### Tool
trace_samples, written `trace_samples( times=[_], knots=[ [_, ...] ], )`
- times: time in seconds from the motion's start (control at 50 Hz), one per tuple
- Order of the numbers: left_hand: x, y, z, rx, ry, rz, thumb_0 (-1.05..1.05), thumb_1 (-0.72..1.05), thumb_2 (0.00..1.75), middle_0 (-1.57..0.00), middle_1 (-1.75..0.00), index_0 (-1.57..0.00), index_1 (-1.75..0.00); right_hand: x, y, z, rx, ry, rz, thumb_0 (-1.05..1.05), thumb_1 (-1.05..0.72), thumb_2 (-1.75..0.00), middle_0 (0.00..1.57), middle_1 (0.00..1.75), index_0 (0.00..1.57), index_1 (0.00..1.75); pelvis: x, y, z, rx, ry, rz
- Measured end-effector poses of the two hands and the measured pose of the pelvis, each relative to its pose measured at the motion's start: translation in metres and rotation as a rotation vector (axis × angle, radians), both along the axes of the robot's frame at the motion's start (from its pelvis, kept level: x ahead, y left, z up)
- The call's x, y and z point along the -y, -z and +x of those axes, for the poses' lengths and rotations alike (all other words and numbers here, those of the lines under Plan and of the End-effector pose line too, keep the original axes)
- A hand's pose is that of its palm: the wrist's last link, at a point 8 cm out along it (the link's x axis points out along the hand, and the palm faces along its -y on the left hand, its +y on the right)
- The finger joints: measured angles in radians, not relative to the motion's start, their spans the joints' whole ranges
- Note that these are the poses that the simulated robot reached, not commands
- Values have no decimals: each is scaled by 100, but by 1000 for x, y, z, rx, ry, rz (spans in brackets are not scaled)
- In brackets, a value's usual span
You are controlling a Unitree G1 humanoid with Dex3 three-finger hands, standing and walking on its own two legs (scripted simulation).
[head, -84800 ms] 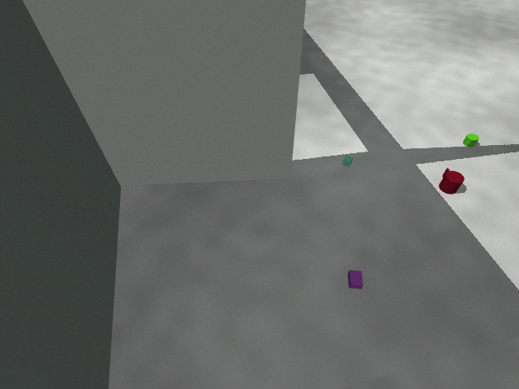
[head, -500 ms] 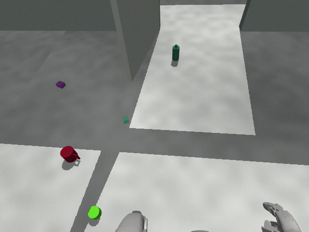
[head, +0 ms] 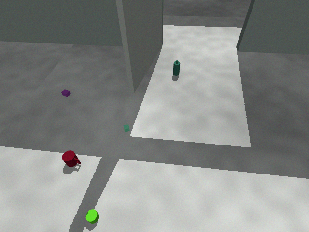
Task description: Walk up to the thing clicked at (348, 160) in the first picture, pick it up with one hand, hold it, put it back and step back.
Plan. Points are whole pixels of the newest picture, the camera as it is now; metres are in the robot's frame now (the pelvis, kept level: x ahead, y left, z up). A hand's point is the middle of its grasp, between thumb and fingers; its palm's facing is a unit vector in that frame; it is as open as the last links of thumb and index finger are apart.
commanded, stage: step back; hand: left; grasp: from above
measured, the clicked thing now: (126, 128) +1.01 +0.23 -0.74
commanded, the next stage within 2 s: stand in 0.58 s
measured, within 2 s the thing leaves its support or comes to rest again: neither
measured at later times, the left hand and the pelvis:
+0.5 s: hand out of the picture +0.12 +0.28 -0.16, palm faces +0.01 -0.93 -0.36, open 7.4 cm; pelvis +0.05 +0.02 +0.00, yaw +0 degrees
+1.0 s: hand out of the picture +0.15 +0.28 -0.14, palm faces -0.05 -0.94 -0.34, open 7.4 cm; pelvis +0.06 +0.03 +0.02, yaw +0 degrees
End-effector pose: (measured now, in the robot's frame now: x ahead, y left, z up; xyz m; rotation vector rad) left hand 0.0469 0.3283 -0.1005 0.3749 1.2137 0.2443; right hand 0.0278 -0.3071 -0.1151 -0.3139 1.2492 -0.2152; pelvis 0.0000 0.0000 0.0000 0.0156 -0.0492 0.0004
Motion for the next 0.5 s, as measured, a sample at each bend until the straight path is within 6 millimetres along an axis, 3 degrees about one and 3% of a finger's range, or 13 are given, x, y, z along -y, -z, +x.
trace_samples(
  times=[0.08,0.22,0.38,0.5],
  knots=[
    [16,2,11,48,-3,6,1,90,90,-21,-30,-20,-30,13,9,17,-4,-3,-12,0,-90,-90,21,30,20,30,9,6,9,9,-8,-28],
    [26,-4,19,65,-34,-20,1,90,90,-21,-30,-20,-30,12,2,61,21,-62,-15,0,-90,-90,20,30,20,30,5,-2,25,6,-25,-16],
    [6,17,42,32,-46,-37,1,90,90,-21,-30,-20,-30,-16,3,101,54,-74,-26,0,-90,-90,20,30,20,30,-14,7,41,8,-21,-7],
    [2,19,60,26,-22,-49,1,90,90,-21,-30,-20,-30,-37,-2,126,92,-76,6,0,-90,-90,20,30,20,30,-18,3,47,-3,-3,-32]
  ],
)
